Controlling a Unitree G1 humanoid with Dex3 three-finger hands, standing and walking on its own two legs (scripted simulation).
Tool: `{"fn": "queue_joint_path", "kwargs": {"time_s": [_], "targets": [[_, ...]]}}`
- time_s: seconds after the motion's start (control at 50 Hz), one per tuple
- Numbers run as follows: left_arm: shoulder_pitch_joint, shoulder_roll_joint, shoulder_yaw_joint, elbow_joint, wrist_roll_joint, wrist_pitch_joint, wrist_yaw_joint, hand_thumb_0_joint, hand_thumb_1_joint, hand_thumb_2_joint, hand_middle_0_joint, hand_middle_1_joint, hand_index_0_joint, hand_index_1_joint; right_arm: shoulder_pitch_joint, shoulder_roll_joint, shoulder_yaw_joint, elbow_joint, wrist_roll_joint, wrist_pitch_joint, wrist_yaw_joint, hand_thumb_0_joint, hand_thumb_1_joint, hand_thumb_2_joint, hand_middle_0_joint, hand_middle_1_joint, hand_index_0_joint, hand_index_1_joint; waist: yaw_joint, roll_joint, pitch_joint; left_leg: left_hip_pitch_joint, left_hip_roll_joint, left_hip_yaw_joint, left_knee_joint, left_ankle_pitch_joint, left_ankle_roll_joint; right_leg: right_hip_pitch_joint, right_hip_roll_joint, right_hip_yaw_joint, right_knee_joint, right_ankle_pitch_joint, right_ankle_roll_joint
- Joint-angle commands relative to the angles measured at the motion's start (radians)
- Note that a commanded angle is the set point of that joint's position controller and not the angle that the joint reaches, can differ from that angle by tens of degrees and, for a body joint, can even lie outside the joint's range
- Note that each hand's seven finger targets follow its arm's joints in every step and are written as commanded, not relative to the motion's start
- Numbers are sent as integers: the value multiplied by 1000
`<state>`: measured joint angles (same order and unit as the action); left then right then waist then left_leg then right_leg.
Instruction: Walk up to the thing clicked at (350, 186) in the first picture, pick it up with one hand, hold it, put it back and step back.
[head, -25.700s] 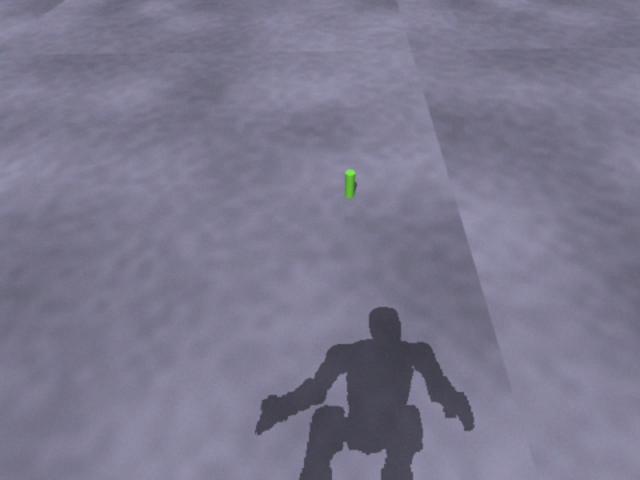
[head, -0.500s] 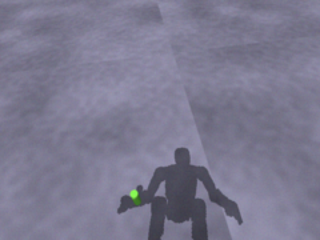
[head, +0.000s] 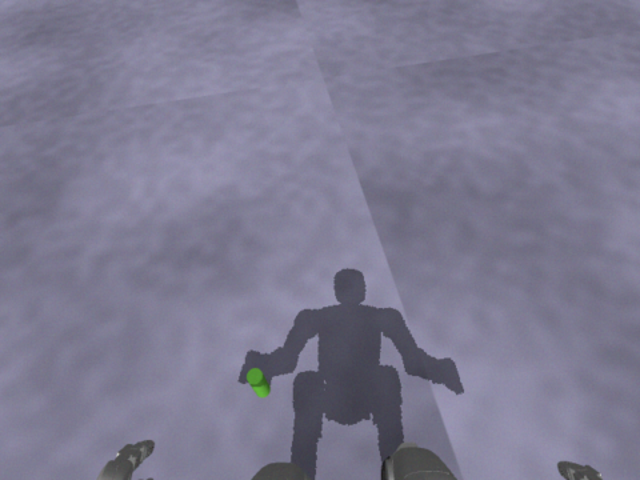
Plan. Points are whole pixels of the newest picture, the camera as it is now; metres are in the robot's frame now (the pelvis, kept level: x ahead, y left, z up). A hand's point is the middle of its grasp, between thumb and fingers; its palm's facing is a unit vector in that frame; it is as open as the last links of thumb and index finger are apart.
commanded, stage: walk up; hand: left
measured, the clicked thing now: (259, 383) +0.43 +0.24 -0.68
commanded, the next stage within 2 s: stand in 0.38 s
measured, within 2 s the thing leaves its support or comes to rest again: neither
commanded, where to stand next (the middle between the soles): +0.08 +0.03 m, yaw -1 degrees
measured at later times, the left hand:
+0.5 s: hand out of the picture +0.05 +0.26 -0.13, palm faces -0.04 -0.93 -0.37, open 7.4 cm
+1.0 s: hand out of the picture +0.06 +0.24 -0.11, palm faces -0.01 -0.94 -0.35, open 7.4 cm
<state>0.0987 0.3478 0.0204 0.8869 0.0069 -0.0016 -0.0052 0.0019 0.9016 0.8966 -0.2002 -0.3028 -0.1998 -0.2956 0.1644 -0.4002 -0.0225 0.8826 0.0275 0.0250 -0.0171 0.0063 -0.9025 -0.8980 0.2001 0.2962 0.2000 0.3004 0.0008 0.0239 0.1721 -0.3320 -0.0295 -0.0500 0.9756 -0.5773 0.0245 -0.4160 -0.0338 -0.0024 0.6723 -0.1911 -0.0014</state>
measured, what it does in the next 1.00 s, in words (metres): steps on the spot: right foot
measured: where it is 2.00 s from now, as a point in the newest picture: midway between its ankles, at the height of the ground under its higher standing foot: outside the picture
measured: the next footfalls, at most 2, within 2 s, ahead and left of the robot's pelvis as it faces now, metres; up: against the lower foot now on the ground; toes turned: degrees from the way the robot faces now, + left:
right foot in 0.36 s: +0.03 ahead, -0.12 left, +0.00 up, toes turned +0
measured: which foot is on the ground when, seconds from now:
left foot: down 0.00-1.00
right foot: down 0.00-0.16, up 0.18-0.34, down 0.36-1.00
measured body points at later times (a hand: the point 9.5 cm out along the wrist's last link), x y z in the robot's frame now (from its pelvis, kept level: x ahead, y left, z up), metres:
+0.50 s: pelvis -0.02 +0.00 +0.02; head +0.01 -0.01 +0.47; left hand +0.05 +0.31 -0.11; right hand +0.04 -0.32 -0.11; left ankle -0.02 +0.13 -0.71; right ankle +0.00 -0.12 -0.71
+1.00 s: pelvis -0.03 -0.02 +0.03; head -0.03 -0.03 +0.48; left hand +0.06 +0.29 -0.09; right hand +0.03 -0.32 -0.10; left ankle -0.02 +0.13 -0.71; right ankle +0.00 -0.12 -0.71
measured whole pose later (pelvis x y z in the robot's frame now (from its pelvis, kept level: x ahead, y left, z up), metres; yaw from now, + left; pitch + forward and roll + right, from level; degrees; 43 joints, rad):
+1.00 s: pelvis -0.03 -0.02 +0.03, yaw +0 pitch -3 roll +0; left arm 0.08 0.35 0.01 1.14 0.00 -0.02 -0.01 0.00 0.90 0.90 -0.20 -0.30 -0.20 -0.30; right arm 0.12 -0.36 -0.01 1.14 -0.01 -0.02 0.02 0.01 -0.90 -0.90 0.20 0.30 0.20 0.30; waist -0.01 0.01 0.05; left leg -0.10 0.04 0.01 0.32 -0.16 -0.04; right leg -0.14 0.02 0.00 0.34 -0.14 -0.02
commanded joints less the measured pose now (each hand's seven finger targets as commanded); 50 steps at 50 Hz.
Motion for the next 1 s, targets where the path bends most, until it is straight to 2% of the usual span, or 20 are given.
{"fn": "queue_joint_path", "kwargs": {"time_s": [0.0,0.04,0.08,0.1,0.12,0.14,0.18,0.2,0.3,0.32,0.34,0.36,0.38,0.4,0.44,0.52,0.66,0.76,0.88,0.98], "targets": [[1,307,86,-53,23,-8,30,0,900,900,-200,-300,-200,-300,135,-187,-57,13,-18,-13,-4,0,-900,-900,200,300,200,300,9,-239,-241,-37,31,32,-89,29,-13,166,-215,264,-245,13,-201],[-10,304,85,-51,19,3,26,0,900,900,-200,-300,-200,-300,140,-180,-60,35,-34,-17,4,0,-900,-900,200,300,200,300,9,-227,-244,30,14,75,-236,73,-17,123,-201,252,-232,-83,-189],[-41,291,79,-53,8,16,21,0,900,900,-200,-300,-200,-300,177,-184,-72,60,-54,-24,9,0,-900,-900,200,300,200,300,-22,-199,-230,128,4,80,-400,196,0,18,-183,228,-179,-173,-135],[-24,257,70,-49,2,22,20,0,900,900,-200,-300,-200,-300,154,-212,-80,57,-69,-28,8,0,-900,-900,200,300,200,300,-20,-102,-201,129,74,-58,-528,119,30,-54,-143,204,-99,-253,-95],[-57,216,59,-59,-9,23,21,0,900,900,-200,-300,-200,-300,69,-306,-97,23,-73,-31,11,0,-900,-900,200,300,200,300,-28,149,-130,30,290,-410,-697,-63,118,-178,14,94,78,-377,-36],[-91,273,87,-36,0,21,30,0,900,900,-200,-300,-200,-300,-14,-352,-106,4,-61,-35,15,0,-900,-900,200,300,200,300,-32,169,-66,-153,410,-522,-767,-82,228,-65,49,104,275,-387,-29],[-25,241,85,-1,-10,15,22,0,900,900,-200,-300,-200,-300,-83,-254,-76,-5,-68,-60,0,0,-900,-900,200,300,200,300,33,-5,-54,-90,313,-314,-630,283,193,-41,59,184,344,-274,-36],[9,233,80,16,-16,11,17,0,900,900,-200,-300,-200,-300,-86,-237,-71,0,-69,-68,-4,0,-900,-900,200,300,200,300,39,4,-100,-25,278,-239,-595,357,168,-30,62,161,315,-250,-35],[-15,218,65,15,14,-20,-7,0,900,900,-200,-300,-200,-300,30,-260,-85,26,-77,-68,17,0,-900,-900,200,300,200,300,-41,149,-158,176,245,-178,-580,185,150,40,67,-1,-33,-303,-14],[21,215,65,26,19,-30,-5,0,900,900,-200,-300,-200,-300,46,-282,-92,26,-73,-62,21,0,-900,-900,200,300,200,300,-25,157,-164,211,261,-177,-543,229,164,62,67,-23,-130,-271,-27],[55,220,66,38,24,-40,-2,0,900,900,-200,-300,-200,-300,52,-278,-94,19,-66,-57,26,0,-900,-900,200,300,200,300,-12,136,-167,216,245,-144,-489,312,157,120,76,-34,-238,-208,-42],[-20,218,49,38,7,-52,11,0,900,900,-200,-300,-200,-300,-18,-153,-59,28,-34,-55,18,0,-900,-900,200,300,200,300,-10,83,-149,49,214,-139,-478,648,59,321,-32,100,-330,127,-34],[-12,279,61,54,5,-55,16,0,900,900,-200,-300,-200,-300,-5,-121,-41,23,-12,-58,10,0,-900,-900,200,300,200,300,-23,-49,-219,71,129,-42,-455,618,4,346,-110,225,-252,358,-81],[-2,295,57,77,2,-52,15,0,900,900,-200,-300,-200,-300,-11,-158,-45,40,-18,-59,3,0,-900,-900,200,300,200,300,-35,-30,-211,214,117,-16,-488,519,-5,206,-129,241,-239,308,-107],[-34,248,39,89,-1,-52,8,0,900,900,-200,-300,-200,-300,-25,-185,-46,80,-22,-64,5,0,-900,-900,200,300,200,300,-21,-22,-257,228,136,-31,-534,555,2,305,-103,163,-234,328,-71],[-43,240,21,123,-8,-45,10,0,900,900,-200,-300,-200,-300,-42,-165,-33,123,-25,-57,8,0,-900,-900,200,300,200,300,-24,-78,-233,273,145,-19,-596,546,-1,296,-93,146,-309,297,-47],[-84,244,21,159,-2,-43,10,0,900,900,-200,-300,-200,-300,-80,-155,-22,171,-31,-53,18,0,-900,-900,200,300,200,300,-20,-69,-145,241,148,-24,-684,391,-15,234,-89,155,-414,8,-26],[-81,226,22,172,-2,-48,6,0,900,900,-200,-300,-200,-300,-114,-157,-24,180,-38,-66,21,0,-900,-900,200,300,200,300,-3,-29,-171,239,162,-32,-711,410,-16,261,-85,138,-413,43,-24],[-105,226,24,171,0,-46,5,0,900,900,-200,-300,-200,-300,-108,-147,-24,193,-40,-68,24,0,-900,-900,200,300,200,300,-5,-35,-163,204,154,-26,-717,366,-20,248,-87,147,-442,-55,-23],[-88,222,24,184,-2,-46,3,0,900,900,-200,-300,-200,-300,-114,-154,-23,203,-40,-71,21,0,-900,-900,200,300,200,300,3,-27,-199,219,167,-33,-722,415,-15,288,-85,134,-414,50,-21]]}}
